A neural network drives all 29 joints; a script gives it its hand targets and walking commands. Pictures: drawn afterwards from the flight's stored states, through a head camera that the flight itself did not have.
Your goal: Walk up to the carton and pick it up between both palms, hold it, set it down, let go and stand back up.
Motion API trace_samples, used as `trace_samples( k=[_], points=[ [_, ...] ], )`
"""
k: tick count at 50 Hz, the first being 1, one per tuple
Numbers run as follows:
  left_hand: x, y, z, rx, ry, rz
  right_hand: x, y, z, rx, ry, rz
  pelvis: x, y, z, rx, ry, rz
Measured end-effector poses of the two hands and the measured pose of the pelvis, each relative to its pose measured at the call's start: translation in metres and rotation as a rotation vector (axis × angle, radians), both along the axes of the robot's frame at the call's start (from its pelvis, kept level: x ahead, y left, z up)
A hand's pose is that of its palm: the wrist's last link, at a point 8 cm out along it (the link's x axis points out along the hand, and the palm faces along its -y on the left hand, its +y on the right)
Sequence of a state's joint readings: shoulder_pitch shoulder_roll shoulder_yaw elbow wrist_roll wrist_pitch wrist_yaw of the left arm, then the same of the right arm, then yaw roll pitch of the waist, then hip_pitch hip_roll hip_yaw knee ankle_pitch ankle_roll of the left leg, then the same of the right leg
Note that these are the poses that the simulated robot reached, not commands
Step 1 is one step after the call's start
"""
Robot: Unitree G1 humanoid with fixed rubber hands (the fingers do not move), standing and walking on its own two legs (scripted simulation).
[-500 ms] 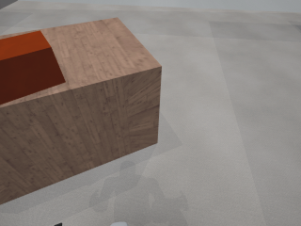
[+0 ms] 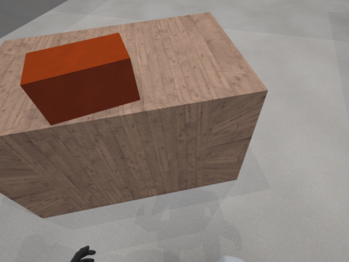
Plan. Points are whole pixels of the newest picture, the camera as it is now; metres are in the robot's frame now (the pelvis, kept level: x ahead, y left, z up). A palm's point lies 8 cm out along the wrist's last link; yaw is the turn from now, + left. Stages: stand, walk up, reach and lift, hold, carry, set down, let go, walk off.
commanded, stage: walk up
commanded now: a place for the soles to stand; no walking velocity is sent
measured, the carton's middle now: (86, 77) +0.69 +0.32 +0.04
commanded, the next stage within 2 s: none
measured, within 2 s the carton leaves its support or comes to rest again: neither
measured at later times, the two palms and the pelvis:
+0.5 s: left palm out of the picture +0.14 +0.40 -0.12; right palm (221, 189) +0.31 -0.11 -0.09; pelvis +0.15 +0.13 +0.00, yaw +16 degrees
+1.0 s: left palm (7, 233) +0.22 +0.46 -0.09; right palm (191, 162) +0.42 -0.03 -0.12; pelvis +0.24 +0.18 +0.00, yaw +18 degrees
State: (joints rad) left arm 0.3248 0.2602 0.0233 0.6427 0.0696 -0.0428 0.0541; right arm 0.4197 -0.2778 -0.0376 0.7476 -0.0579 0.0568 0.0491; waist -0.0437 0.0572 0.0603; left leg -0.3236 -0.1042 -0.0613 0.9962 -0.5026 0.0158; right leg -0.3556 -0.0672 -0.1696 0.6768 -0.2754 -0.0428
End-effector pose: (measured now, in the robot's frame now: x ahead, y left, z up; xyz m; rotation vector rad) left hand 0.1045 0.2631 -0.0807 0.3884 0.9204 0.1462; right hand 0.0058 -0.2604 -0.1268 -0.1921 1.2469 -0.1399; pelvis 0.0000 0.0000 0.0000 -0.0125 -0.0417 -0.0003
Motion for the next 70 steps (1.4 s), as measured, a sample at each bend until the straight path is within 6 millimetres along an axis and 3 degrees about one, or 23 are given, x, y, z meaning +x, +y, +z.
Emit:
trace_samples(
  k=[6, 11, 15, 18, 22, 29, 33, 36, 42, 49, 54, 63, 70],
  points=[
    [-0.039, 0.036, 0.009, 0.032, 0.08, 0.178, 0.118, 0.018, 0.013, 0.011, -0.116, 0.182, 0.032, 0.019, 0.009, -0.002, -0.024, 0.094],
    [-0.069, 0.065, 0.001, 0.013, 0.186, 0.292, 0.214, 0.061, 0.033, 0.036, -0.245, 0.286, 0.061, 0.043, 0.012, -0.008, -0.031, 0.155],
    [-0.072, 0.091, -0.019, -0.026, 0.233, 0.366, 0.275, 0.11, 0.041, 0.039, -0.316, 0.367, 0.092, 0.072, 0.003, -0.016, -0.025, 0.193],
    [-0.06, 0.114, -0.042, -0.064, 0.262, 0.384, 0.306, 0.141, 0.037, 0.01, -0.358, 0.387, 0.115, 0.099, -0.011, 0.003, -0.026, 0.216],
    [-0.012, 0.132, -0.05, -0.125, 0.225, 0.37, 0.31, 0.157, 0.034, -0.029, -0.305, 0.346, 0.138, 0.119, -0.011, 0.015, -0.03, 0.254],
    [0.093, 0.148, -0.02, -0.136, 0.05, 0.273, 0.299, 0.148, 0.04, -0.088, -0.182, 0.282, 0.177, 0.139, 0.006, 0.026, -0.009, 0.284],
    [0.136, 0.153, -0.008, -0.112, 0.003, 0.246, 0.301, 0.149, 0.031, -0.07, -0.135, 0.264, 0.2, 0.145, 0.007, 0.035, 0.001, 0.288],
    [0.157, 0.156, -0.005, -0.075, -0.025, 0.244, 0.313, 0.152, 0.013, -0.036, -0.109, 0.261, 0.217, 0.146, -0.001, 0.038, -0.001, 0.284],
    [0.157, 0.167, 0.002, -0.028, -0.017, 0.333, 0.353, 0.184, -0.004, 0.013, -0.074, 0.349, 0.234, 0.153, -0.003, 0.017, -0.015, 0.321],
    [0.119, 0.192, -0.004, -0.045, 0.068, 0.423, 0.408, 0.225, 0.009, 0.028, -0.179, 0.419, 0.239, 0.176, -0.001, 0.01, -0.002, 0.323],
    [0.106, 0.207, -0.018, -0.112, 0.124, 0.452, 0.428, 0.247, 0.025, 0.009, -0.252, 0.405, 0.244, 0.194, 0.001, 0.015, 0.001, 0.311],
    [0.131, 0.218, -0.018, -0.145, 0.096, 0.392, 0.466, 0.272, 0.054, -0.003, -0.34, 0.428, 0.258, 0.21, 0.01, 0.005, 0.017, 0.287],
    [0.16, 0.226, -0.012, -0.127, 0.059, 0.341, 0.475, 0.273, 0.055, 0.003, -0.361, 0.409, 0.262, 0.213, 0.009, 0.007, 0.019, 0.263]
  ],
)
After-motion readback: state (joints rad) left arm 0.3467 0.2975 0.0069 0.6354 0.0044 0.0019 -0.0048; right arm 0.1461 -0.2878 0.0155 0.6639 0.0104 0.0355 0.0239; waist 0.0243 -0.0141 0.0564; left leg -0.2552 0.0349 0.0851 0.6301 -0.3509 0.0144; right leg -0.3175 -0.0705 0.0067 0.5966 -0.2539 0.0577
